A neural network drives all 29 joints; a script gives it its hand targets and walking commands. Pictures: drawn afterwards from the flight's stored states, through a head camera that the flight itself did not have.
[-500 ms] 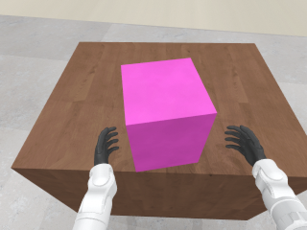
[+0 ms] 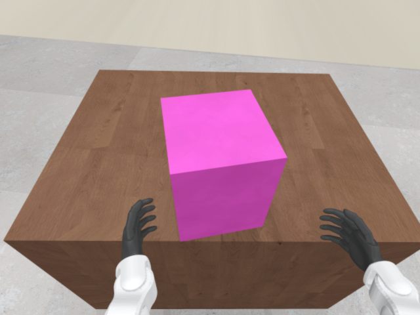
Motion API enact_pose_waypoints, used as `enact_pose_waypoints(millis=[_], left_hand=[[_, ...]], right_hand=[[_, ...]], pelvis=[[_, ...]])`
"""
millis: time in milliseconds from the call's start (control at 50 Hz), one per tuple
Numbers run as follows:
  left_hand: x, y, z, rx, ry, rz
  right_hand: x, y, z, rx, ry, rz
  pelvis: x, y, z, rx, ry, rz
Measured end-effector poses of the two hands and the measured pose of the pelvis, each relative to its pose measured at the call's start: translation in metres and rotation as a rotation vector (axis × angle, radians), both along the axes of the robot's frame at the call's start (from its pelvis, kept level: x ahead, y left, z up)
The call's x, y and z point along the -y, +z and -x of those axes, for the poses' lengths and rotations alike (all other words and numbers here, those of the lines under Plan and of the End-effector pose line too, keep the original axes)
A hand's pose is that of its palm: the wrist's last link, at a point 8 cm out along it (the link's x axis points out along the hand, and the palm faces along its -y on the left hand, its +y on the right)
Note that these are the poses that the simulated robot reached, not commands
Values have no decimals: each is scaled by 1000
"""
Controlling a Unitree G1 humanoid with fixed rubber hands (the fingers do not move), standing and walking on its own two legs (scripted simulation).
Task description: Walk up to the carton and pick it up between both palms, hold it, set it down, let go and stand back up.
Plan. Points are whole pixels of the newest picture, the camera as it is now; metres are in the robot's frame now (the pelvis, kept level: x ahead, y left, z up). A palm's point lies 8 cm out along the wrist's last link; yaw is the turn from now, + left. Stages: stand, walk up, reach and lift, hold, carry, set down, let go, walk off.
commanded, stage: set down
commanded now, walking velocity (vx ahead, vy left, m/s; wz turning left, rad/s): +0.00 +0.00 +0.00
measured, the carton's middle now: (214, 166) +0.43 +0.05 +0.03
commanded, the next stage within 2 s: none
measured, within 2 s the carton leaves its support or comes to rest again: neither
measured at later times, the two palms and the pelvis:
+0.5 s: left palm (134, 271) +0.20 +0.17 +0.02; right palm (376, 286) +0.21 -0.25 +0.00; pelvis +0.01 +0.00 +0.00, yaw -1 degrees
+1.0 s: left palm (123, 277) +0.19 +0.19 -0.01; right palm (362, 296) +0.20 -0.23 -0.02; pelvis +0.02 +0.02 +0.00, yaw -2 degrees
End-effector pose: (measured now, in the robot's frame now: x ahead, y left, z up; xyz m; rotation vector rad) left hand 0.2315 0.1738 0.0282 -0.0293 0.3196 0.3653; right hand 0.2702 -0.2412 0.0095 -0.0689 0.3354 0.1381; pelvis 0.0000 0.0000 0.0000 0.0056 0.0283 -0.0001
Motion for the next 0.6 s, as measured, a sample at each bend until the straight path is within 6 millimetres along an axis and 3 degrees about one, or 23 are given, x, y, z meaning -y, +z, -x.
enact_pose_waypoints(millis=[340, 600], left_hand=[[7, -2, 25, -18, 32, -3], [6, -19, 38, -91, -1, -19]], right_hand=[[8, -5, 42, -17, -7, -11], [12, -13, 61, -61, -41, 8]], pelvis=[[3, 0, -8, 56, -9, -10], [4, 1, -12, 77, -13, -11]])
